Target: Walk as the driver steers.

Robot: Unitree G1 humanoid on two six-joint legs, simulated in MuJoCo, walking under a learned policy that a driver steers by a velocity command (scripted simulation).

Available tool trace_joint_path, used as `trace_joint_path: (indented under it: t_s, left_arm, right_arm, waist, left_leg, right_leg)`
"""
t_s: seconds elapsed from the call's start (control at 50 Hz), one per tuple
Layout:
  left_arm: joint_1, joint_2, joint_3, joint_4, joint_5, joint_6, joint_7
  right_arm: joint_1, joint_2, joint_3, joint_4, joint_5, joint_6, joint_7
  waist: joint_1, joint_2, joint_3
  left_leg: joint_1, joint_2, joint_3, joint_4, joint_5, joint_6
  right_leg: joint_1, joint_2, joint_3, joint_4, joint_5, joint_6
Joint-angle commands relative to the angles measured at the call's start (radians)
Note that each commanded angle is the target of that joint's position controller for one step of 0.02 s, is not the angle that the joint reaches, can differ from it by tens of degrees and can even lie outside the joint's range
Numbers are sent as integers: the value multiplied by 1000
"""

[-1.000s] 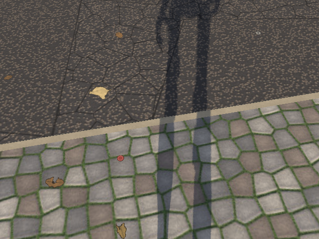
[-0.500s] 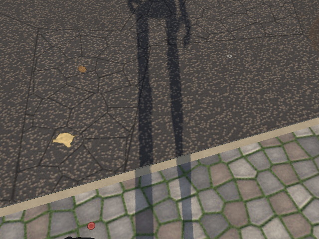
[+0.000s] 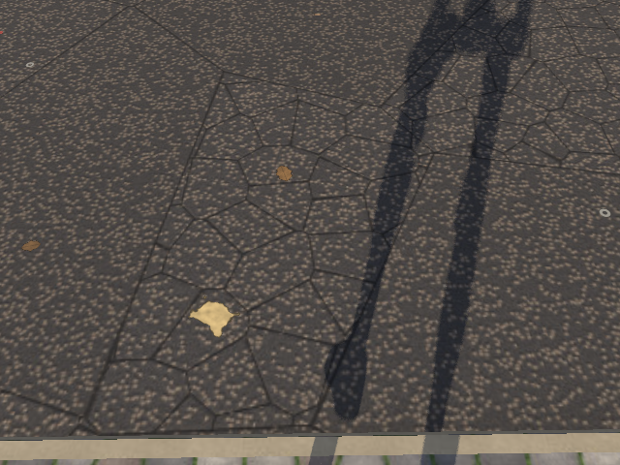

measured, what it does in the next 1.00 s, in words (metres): walks ahead, turning left: left foot, then right foot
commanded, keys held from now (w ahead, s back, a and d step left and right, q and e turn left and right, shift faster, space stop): w+q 0.52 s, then w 0.28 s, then w+e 0.20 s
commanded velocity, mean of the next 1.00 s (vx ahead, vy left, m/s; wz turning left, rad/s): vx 0.50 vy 0.00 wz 0.37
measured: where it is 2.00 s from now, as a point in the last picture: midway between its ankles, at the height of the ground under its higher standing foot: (222, 271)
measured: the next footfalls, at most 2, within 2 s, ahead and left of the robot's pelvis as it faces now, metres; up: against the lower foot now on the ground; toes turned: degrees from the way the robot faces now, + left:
left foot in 0.12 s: +0.21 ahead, +0.07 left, +0.00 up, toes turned +9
right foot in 0.62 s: +0.47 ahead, -0.02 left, +0.00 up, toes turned +22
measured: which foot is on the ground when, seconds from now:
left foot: up 0.00-0.10, down 0.12-0.66, up 0.68-1.00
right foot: down 0.00-0.12, up 0.14-0.60, down 0.62-1.00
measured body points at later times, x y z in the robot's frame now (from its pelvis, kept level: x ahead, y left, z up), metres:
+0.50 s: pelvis +0.26 +0.04 +0.01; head +0.27 +0.07 +0.45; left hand +0.38 +0.33 -0.10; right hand +0.30 -0.23 -0.12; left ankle +0.17 +0.07 -0.74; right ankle +0.44 -0.08 -0.67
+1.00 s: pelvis +0.49 +0.12 -0.01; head +0.52 +0.13 +0.44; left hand +0.31 +0.33 -0.13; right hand +0.80 -0.01 -0.09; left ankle +0.58 +0.31 -0.70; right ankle +0.43 -0.03 -0.74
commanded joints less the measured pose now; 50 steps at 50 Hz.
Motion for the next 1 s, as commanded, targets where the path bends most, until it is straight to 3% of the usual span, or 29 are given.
trace_joint_path:
  t_s: [0.02, 0.06, 0.1, 0.12, 0.14, 0.16, 0.2, 0.22, 0.26, 0.34, 0.4, 0.46, 0.48, 0.56, 0.58, 0.62, 0.64, 0.66, 0.68, 0.7, 0.72, 0.74, 0.82, 0.84, 0.88, 0.9, 0.92, 0.96, 1.0]
  left_arm:
    - [60, 154, 28, -18, 1, 5, 17]
    - [34, 183, 36, -24, 4, 17, 25]
    - [-3, 215, 48, -46, 1, 35, 19]
    - [-22, 198, 45, -81, -6, 33, 12]
    - [-23, 114, 36, -164, -14, 25, -13]
    - [-142, 184, 45, -202, -5, 8, -18]
    - [-168, 181, 46, -210, -19, -13, -19]
    - [-163, 170, 46, -211, -2, 2, -19]
    - [-137, 143, 42, -211, 25, 46, -28]
    - [-258, 145, 42, -269, 20, 80, -30]
    - [-395, 153, 39, -322, 22, 83, -36]
    - [-429, 152, 28, -341, 18, 78, -47]
    - [-401, 170, 34, -325, 22, 72, -48]
    - [-436, 202, 30, -352, 35, 42, -57]
    - [-376, 208, 32, -333, 32, 36, -56]
    - [-92, 235, 53, -251, 31, 28, -48]
    - [95, 250, 64, -205, 33, 17, -40]
    - [115, 324, 81, -200, 28, 10, -34]
    - [29, 303, 64, -243, 5, 14, -42]
    - [-44, 269, 64, -251, -6, 11, -43]
    - [-114, 222, 53, -275, -3, 4, -47]
    - [-118, 209, 47, -263, -2, -4, -55]
    - [-92, 247, 51, -209, -10, -16, -52]
    - [-72, 252, 57, -186, -11, -4, -49]
    - [-23, 239, 53, -177, 0, 3, -49]
    - [-8, 233, 50, -177, -4, 8, -48]
    - [68, 224, 52, -149, -3, 0, -34]
    - [177, 236, 56, -131, 13, -13, -19]
    - [120, 238, 63, -150, 27, -12, -6]
  right_arm:
    - [-64, -45, -7, -81, -4, -13, -1]
    - [28, -69, -22, -58, -6, -13, -8]
    - [255, -122, -53, 10, -10, -21, -15]
    - [377, -214, -86, 32, -20, -23, -27]
    - [311, -297, -105, 1, 1, -11, -31]
    - [333, -287, -104, 5, 22, 2, -35]
    - [240, -183, -78, 10, 20, -3, -43]
    - [206, -157, -69, 4, 22, -14, -47]
    - [196, -152, -61, -4, 30, -37, -50]
    - [285, -196, -68, 4, 33, -53, -43]
    - [357, -203, -67, 3, 34, -47, -44]
    - [365, -211, -68, -22, 19, -42, -43]
    - [370, -221, -70, -27, 3, -42, -46]
    - [374, -225, -68, -55, -2, -38, -61]
    - [340, -218, -65, -67, -4, -36, -63]
    - [230, -222, -63, -97, 3, -43, -54]
    - [171, -214, -61, -106, 18, -55, -51]
    - [279, -82, -40, -117, 24, -65, -48]
    - [422, -94, -31, -97, 23, -74, -56]
    - [361, -162, -46, -86, 10, -64, -62]
    - [261, -205, -55, -98, 2, -52, -59]
    - [220, -215, -64, -105, -3, -40, -49]
    - [87, -150, -44, -166, -17, 1, -1]
    - [66, -117, -28, -165, -25, 4, 7]
    - [78, -130, -31, -137, -30, -2, 13]
    - [40, -125, -29, -147, -29, -6, 15]
    - [-62, -141, -34, -178, -32, -20, 15]
    - [-267, -176, -40, -250, -23, -40, 3]
    - [-295, -162, -29, -265, -13, -52, 11]
  waist:
    - [-21, -94, 43]
    - [-68, -123, -18]
    - [-169, -112, -138]
    - [-225, -6, -224]
    - [-132, 222, -289]
    - [-174, 52, -242]
    - [-78, -80, -43]
    - [-35, -91, -23]
    - [1, -55, -33]
    - [-25, -2, -14]
    - [-77, 21, -13]
    - [-91, 40, -57]
    - [-86, 67, -80]
    - [-84, 47, -40]
    - [-57, 45, -48]
    - [86, 46, -121]
    - [202, -4, -156]
    - [113, -282, -198]
    - [0, -265, -198]
    - [-13, -163, -70]
    - [-14, -34, 7]
    - [-27, -4, 32]
    - [-63, -106, 50]
    - [-58, -119, 22]
    - [-39, -93, -48]
    - [-29, -93, -46]
    - [24, -119, -14]
    - [109, -120, 58]
    - [96, -81, 66]
  left_leg:
    - [37, -51, 65, -61, -89, 43]
    - [166, -112, 94, -67, -200, 87]
    - [451, -155, 55, -186, -229, 147]
    - [675, 18, -191, -261, -297, 213]
    - [937, 289, -768, -387, -265, 371]
    - [895, 286, -758, -454, -253, 374]
    - [629, 228, -545, -494, -101, 280]
    - [539, 168, -468, -500, -31, 237]
    - [451, 96, -377, -507, 75, 208]
    - [434, 45, -342, -511, 201, 175]
    - [498, 29, -364, -493, 261, 123]
    - [484, 1, -347, -451, 339, 101]
    - [546, 37, -378, -408, 396, 110]
    - [654, 74, -422, -311, 485, 151]
    - [623, 62, -403, -266, 553, 139]
    - [461, 13, -366, -22, 726, 90]
    - [337, -39, -339, 247, 595, 63]
    - [109, -196, -275, 645, -293, 3]
    - [-40, -220, -276, 740, -547, -1]
    - [-143, -174, -269, 746, -457, -3]
    - [-147, -128, -269, 705, -382, -15]
    - [-111, -109, -281, 631, -365, -23]
    - [17, -58, -190, 271, -239, -50]
    - [78, -41, -118, 212, -194, -52]
    - [92, -30, -73, 267, -3, -33]
    - [89, -23, -69, 242, 16, -32]
    - [-85, 24, -152, 219, 107, -35]
    - [-338, 39, -159, 78, 78, -67]
    - [-211, 38, -170, -121, 218, -90]
  right_leg:
    - [15, -312, 44, 54, 907, -51]
    - [36, -322, 14, 219, 1141, -48]
    - [-69, -311, -2, 586, 1035, -38]
    - [-287, -262, -9, 917, 662, -7]
    - [-740, -17, 93, 1272, -210, 57]
    - [-867, -56, 272, 1279, -143, 47]
    - [-822, -141, 281, 1104, -9, 43]
    - [-752, -166, 289, 1021, 0, 53]
    - [-655, -174, 280, 926, 20, 77]
    - [-707, -162, 249, 761, 155, 108]
    - [-750, -136, 248, 615, 277, 103]
    - [-658, -75, 217, 602, 376, 93]
    - [-681, -88, 248, 680, 404, 75]
    - [-735, -81, 268, 633, 261, 37]
    - [-638, -62, 258, 588, 216, 21]
    - [-249, -15, 225, 483, 159, -19]
    - [-54, -52, 260, 342, 213, -42]
    - [119, -326, 607, 285, 235, -144]
    - [108, -473, 946, 170, 427, -230]
    - [-15, -470, 979, 95, 323, -290]
    - [-123, -441, 865, 92, 338, -285]
    - [-207, -397, 755, 92, 376, -263]
    - [-336, -263, 504, -21, 363, -179]
    - [-343, -237, 445, -17, 425, -176]
    - [-281, -226, 409, 51, 510, -170]
    - [-278, -220, 410, 58, 483, -166]
    - [-125, -241, 483, 77, 372, -165]
    - [62, -258, 572, 80, 226, -192]
    - [-41, -214, 549, 117, 105, -167]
